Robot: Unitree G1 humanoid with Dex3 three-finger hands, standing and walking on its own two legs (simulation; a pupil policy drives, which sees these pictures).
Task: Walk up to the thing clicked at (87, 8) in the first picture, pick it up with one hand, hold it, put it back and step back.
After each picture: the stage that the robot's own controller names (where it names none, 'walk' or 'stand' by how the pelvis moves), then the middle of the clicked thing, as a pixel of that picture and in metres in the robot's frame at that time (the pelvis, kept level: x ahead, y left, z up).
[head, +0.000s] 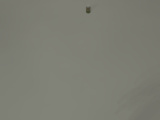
stand; (88, 8) +2.26 -0.01 -0.72
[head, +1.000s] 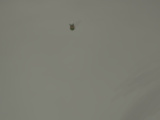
walk; (72, 25) +2.10 +0.34 -0.71
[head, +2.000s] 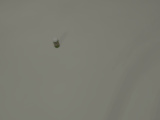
walk; (56, 42) +1.48 +0.52 -0.72
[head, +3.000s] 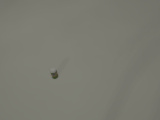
walk; (54, 73) +1.05 +0.43 -0.72
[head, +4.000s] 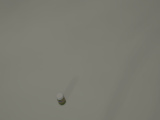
walk; (60, 98) +0.72 +0.34 -0.71
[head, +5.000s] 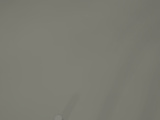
walk; out of the picture +0.48 +0.24 -0.70
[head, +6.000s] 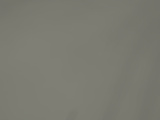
stand; out of the picture +0.39 +0.23 -0.72
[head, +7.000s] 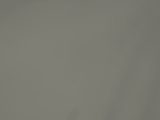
stand; out of the picture +0.40 +0.24 -0.73
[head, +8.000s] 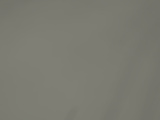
stand; out of the picture +0.40 +0.25 -0.73
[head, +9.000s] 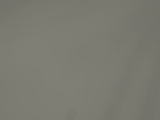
stand; out of the picture +0.39 +0.26 -0.73
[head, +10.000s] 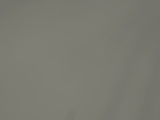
go down; out of the picture +0.38 +0.26 -0.73
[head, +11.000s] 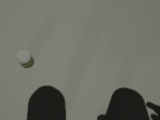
go down; (25, 58) +0.47 +0.27 -0.35
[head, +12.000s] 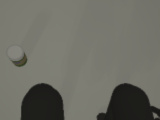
go down; (17, 56) +0.46 +0.29 -0.30
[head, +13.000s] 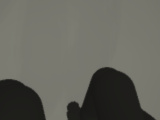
close in; out of the picture +0.44 +0.33 -0.22
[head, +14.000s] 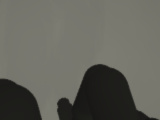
close; out of the picture +0.43 +0.33 -0.22
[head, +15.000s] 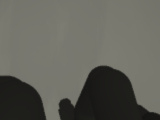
lift; out of the picture +0.38 +0.31 -0.22
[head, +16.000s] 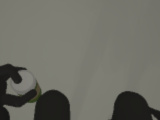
lift; (27, 87) +0.32 +0.22 -0.07
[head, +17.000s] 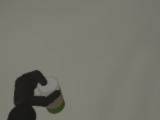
hold; (52, 95) +0.33 +0.14 +0.02
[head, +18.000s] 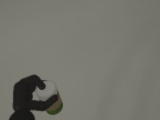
hold; (50, 98) +0.33 +0.15 -0.01
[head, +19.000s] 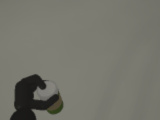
crouch; (51, 98) +0.33 +0.14 -0.02
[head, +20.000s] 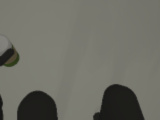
crouch; (4, 51) +0.46 +0.25 -0.11
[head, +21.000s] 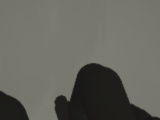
lower; out of the picture +0.43 +0.31 -0.23
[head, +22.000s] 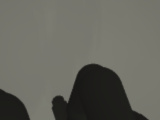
lower; out of the picture +0.42 +0.32 -0.23
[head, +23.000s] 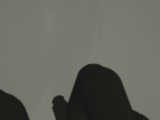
lower; out of the picture +0.43 +0.32 -0.23
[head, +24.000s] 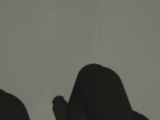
lower; out of the picture +0.43 +0.32 -0.23
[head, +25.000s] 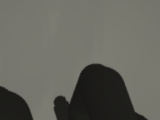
loosen; out of the picture +0.43 +0.31 -0.23
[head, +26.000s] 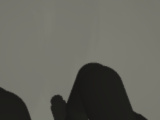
withdraw; out of the picture +0.42 +0.30 -0.23
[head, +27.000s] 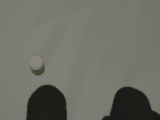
walk; (36, 65) +0.45 +0.24 -0.32
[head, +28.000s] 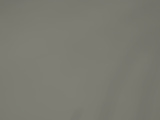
stand; out of the picture +0.38 +0.18 -0.66
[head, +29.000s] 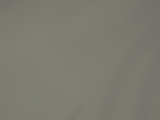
stand; out of the picture +0.40 +0.20 -0.67
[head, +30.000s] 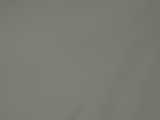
stand; out of the picture +0.40 +0.19 -0.68
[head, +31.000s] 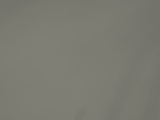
walk; out of the picture +0.40 +0.20 -0.72
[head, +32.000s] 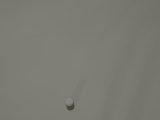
walk; (69, 103) +0.56 +0.19 -0.71
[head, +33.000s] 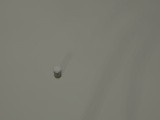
walk; (57, 71) +0.81 +0.21 -0.71
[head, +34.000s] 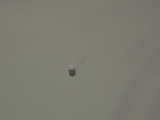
stand; (71, 70) +1.05 +0.21 -0.70
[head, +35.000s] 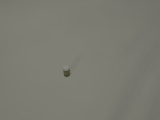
stand; (66, 70) +1.04 +0.23 -0.73
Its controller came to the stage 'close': yes
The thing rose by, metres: 0.71
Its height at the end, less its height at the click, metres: +0.00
